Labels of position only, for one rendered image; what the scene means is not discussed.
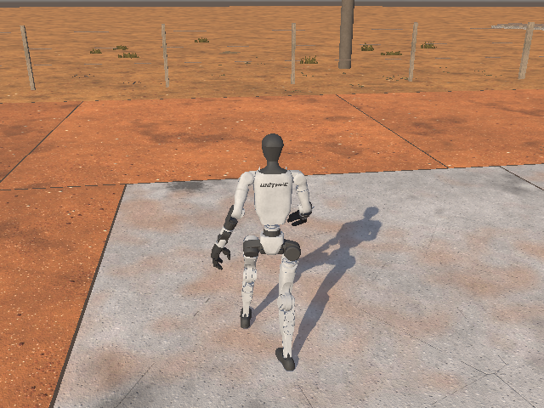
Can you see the robot head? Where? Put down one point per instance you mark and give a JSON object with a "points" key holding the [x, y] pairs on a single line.
{"points": [[272, 145]]}

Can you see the left robot hand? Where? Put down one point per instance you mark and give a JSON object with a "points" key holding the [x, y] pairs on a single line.
{"points": [[215, 255]]}

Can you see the right robot hand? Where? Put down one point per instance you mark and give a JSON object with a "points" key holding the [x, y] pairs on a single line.
{"points": [[295, 216]]}

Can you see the robot right forearm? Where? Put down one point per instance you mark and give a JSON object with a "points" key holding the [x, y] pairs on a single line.
{"points": [[304, 216]]}

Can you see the robot left forearm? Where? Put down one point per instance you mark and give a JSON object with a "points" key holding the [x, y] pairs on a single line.
{"points": [[227, 229]]}

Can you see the robot right thigh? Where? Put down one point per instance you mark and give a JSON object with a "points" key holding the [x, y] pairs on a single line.
{"points": [[288, 266]]}

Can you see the left robot upper arm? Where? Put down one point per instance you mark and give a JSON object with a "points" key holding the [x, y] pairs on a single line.
{"points": [[246, 179]]}

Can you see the right robot upper arm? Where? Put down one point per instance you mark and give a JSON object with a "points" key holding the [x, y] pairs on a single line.
{"points": [[300, 181]]}

